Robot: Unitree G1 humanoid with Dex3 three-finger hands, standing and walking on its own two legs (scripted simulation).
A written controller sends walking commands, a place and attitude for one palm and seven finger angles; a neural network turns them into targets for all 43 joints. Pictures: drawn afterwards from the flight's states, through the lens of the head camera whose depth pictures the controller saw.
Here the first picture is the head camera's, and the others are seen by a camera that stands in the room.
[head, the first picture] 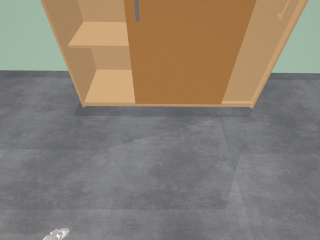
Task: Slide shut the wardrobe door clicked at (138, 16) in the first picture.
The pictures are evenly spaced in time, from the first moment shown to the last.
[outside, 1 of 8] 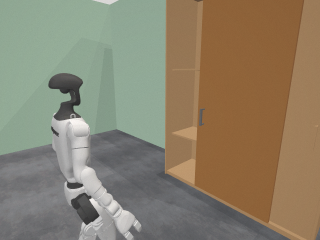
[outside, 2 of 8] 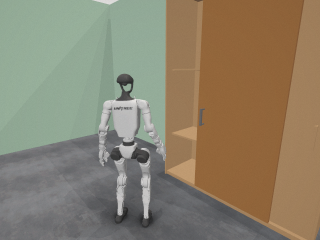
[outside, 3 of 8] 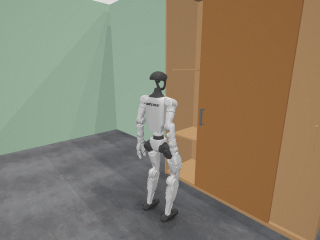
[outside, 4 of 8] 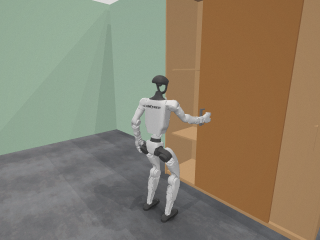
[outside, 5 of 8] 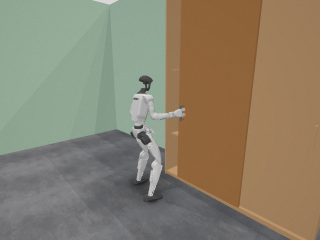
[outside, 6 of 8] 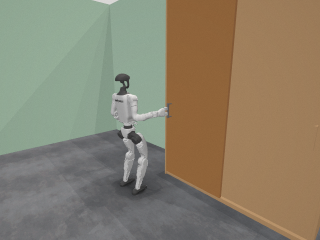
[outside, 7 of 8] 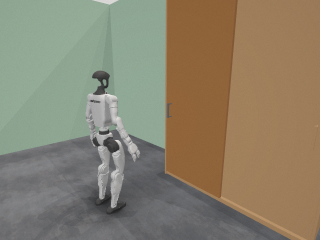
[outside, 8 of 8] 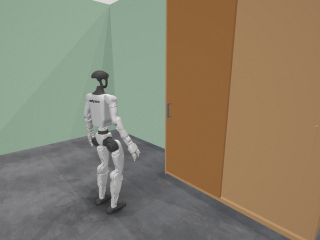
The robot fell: no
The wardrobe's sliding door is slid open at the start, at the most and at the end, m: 0.46 0.46 0.00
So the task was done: yes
